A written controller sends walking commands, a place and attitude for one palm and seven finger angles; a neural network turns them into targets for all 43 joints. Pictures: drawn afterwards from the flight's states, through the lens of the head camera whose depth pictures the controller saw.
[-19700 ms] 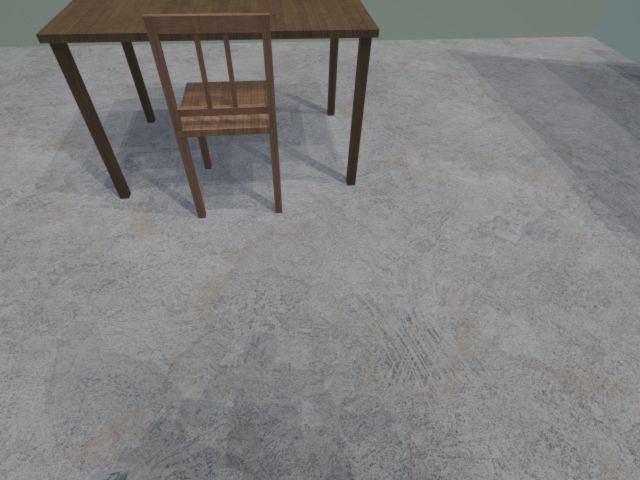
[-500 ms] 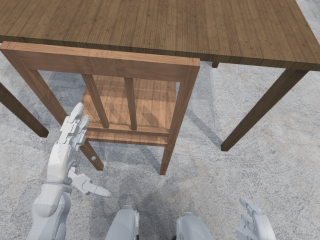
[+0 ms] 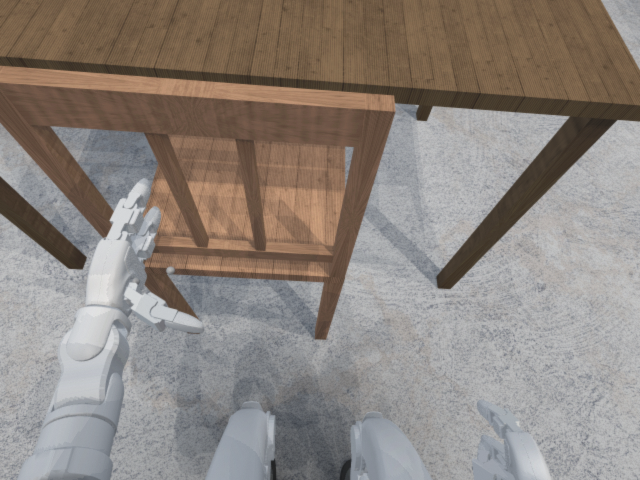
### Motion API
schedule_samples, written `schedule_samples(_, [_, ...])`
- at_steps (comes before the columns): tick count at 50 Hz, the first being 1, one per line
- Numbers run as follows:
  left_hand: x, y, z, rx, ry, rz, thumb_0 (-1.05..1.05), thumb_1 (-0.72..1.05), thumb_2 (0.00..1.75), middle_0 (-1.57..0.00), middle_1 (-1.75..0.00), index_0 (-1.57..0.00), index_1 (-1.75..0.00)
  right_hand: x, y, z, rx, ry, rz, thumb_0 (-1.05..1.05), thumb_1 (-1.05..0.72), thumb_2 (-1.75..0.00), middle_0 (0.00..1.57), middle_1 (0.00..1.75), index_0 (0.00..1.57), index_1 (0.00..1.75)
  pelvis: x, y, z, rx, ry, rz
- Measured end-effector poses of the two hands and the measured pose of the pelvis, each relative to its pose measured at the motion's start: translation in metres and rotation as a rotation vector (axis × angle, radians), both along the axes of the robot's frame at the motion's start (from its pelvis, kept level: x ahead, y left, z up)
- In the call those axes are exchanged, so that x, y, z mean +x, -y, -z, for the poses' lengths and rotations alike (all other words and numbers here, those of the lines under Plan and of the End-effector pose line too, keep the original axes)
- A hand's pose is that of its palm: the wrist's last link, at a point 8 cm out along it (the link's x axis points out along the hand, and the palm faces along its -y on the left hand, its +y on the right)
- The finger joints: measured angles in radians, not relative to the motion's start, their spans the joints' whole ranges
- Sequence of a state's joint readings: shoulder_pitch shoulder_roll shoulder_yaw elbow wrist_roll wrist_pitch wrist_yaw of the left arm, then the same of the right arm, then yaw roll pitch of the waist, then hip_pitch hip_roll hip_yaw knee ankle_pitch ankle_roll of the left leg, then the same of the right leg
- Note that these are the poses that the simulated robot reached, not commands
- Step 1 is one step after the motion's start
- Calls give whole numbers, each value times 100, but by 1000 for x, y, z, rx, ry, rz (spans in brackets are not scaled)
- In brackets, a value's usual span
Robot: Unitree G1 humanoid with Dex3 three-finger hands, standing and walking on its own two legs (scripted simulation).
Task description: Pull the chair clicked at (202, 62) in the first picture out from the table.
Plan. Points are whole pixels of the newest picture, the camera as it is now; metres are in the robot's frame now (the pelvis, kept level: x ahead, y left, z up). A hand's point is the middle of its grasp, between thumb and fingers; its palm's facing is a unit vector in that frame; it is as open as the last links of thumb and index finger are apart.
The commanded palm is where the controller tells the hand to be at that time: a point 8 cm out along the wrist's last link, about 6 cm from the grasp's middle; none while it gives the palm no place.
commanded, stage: push the fingers through the gap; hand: left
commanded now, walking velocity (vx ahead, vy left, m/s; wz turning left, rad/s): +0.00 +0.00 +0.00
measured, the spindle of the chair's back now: (183, 197) +0.46 +0.19 +0.02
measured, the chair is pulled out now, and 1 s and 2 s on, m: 0.00 0.00 0.00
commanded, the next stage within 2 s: hook a spindle and tug to test in 1.18 s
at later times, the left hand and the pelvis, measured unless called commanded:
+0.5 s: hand (185, 235) +0.40 +0.17 +0.03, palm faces -0.01 -1.00 -0.03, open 16.9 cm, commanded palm +0.38 +0.22 +0.03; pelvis +0.00 +0.01 +0.01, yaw +0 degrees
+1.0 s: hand (193, 214) +0.43 +0.17 +0.02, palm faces -0.02 -1.00 -0.05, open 16.9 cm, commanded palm +0.41 +0.22 +0.03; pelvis +0.00 +0.00 +0.00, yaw -1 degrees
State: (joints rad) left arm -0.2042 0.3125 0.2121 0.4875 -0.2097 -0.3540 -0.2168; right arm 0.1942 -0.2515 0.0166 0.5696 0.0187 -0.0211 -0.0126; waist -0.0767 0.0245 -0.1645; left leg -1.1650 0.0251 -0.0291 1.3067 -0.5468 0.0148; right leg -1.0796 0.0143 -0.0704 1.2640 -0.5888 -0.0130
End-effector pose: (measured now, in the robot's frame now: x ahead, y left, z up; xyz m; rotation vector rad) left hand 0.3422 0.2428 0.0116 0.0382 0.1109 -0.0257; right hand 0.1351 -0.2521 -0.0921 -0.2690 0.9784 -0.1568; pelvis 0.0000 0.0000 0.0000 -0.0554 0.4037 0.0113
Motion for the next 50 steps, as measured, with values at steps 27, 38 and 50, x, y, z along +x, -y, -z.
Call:
schedule_samples(27, [44,16,-24,8,145,-20,-2,-50,30,-6,-8,-6,-8,-33,0,5,-12,-109,30,1,-91,-90,20,30,20,30,-1,-5,-3,2,-13,5])
schedule_samples(38, [60,26,-11,-6,60,1,-2,-50,30,-6,-8,-6,-8,-54,5,10,4,-177,73,1,-91,-90,20,30,20,30,-1,-2,-3,7,-23,13])
schedule_samples(50, [72,19,-13,12,51,-6,-1,-50,30,-6,-8,-6,-8,-66,13,10,7,-219,100,1,-91,-90,20,30,20,30,2,3,-4,10,-29,17])
